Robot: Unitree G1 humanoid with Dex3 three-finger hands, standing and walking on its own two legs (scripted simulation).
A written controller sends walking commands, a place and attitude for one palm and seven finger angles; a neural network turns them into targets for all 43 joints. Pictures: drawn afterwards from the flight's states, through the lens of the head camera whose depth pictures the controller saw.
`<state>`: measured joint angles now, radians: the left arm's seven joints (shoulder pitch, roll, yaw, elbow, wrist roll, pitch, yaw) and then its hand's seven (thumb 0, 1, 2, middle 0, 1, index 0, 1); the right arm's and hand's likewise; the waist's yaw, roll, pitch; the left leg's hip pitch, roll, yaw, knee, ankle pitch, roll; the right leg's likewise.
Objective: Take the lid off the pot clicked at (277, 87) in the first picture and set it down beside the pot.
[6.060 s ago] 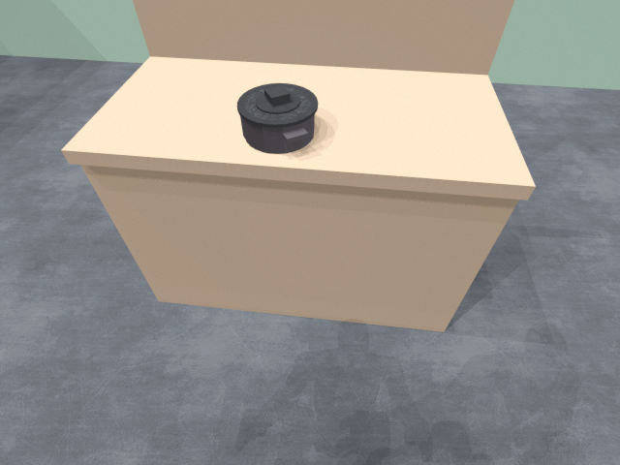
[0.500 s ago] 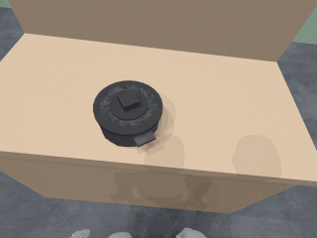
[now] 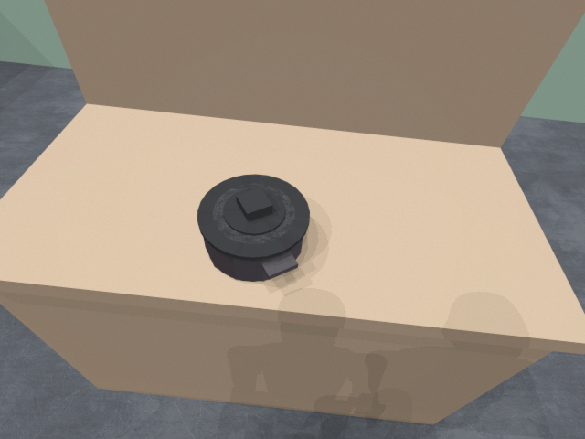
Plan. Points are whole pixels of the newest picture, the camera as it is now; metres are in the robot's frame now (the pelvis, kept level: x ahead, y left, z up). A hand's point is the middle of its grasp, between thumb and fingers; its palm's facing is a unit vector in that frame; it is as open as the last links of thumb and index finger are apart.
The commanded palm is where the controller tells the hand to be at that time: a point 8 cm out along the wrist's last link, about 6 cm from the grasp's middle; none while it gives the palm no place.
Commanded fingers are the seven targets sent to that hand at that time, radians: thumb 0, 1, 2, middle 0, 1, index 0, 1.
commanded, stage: come to a stop and stand still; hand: left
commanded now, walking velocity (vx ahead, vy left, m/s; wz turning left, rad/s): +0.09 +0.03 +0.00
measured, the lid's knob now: (254, 203) +0.45 +0.10 +0.05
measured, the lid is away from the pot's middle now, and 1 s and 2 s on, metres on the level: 0.00 0.00 0.00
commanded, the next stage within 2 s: look again from close up in 0.08 s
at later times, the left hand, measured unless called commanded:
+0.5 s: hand out of the picture +0.04 +0.19 -0.18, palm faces +0.01 -0.97 -0.23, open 7.3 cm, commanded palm none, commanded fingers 0.00 0.90 0.90 -0.20 -0.30 -0.20 -0.30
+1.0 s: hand out of the picture +0.02 +0.16 -0.18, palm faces -0.01 -0.99 -0.17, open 7.3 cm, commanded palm none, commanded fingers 0.00 0.90 0.90 -0.20 -0.30 -0.20 -0.30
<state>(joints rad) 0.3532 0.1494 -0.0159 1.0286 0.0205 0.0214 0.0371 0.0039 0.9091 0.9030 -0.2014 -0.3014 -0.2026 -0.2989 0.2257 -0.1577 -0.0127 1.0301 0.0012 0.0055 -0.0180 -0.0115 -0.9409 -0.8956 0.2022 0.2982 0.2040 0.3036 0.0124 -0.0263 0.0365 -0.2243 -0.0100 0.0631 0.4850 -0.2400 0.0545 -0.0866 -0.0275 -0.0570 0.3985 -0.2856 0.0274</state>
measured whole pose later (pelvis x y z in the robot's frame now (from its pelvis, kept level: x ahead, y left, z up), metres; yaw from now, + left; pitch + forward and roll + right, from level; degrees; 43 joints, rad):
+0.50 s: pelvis +0.03 +0.01 -0.01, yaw -1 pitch +1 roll -1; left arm 0.32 0.15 -0.01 1.06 0.02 -0.02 0.06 0.00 0.91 0.90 -0.20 -0.30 -0.20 -0.30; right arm 0.34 -0.14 0.02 1.08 -0.02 -0.01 -0.03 0.04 -0.94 -0.90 0.20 0.30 0.20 0.30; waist -0.01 0.03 -0.01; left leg -0.27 -0.03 0.08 0.60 -0.34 0.08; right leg -0.15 -0.06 -0.04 0.53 -0.40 0.04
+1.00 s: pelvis +0.03 +0.00 +0.00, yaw -1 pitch +1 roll +0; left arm 0.33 0.16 -0.02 1.05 0.02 -0.01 0.04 0.00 0.91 0.90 -0.20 -0.30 -0.20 -0.30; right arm 0.24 -0.16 0.01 1.07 0.00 -0.03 -0.03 0.01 -0.93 -0.90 0.20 0.30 0.20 0.30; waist 0.01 -0.03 0.03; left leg -0.23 -0.02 0.09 0.49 -0.28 0.05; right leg -0.12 -0.04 -0.03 0.45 -0.34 0.03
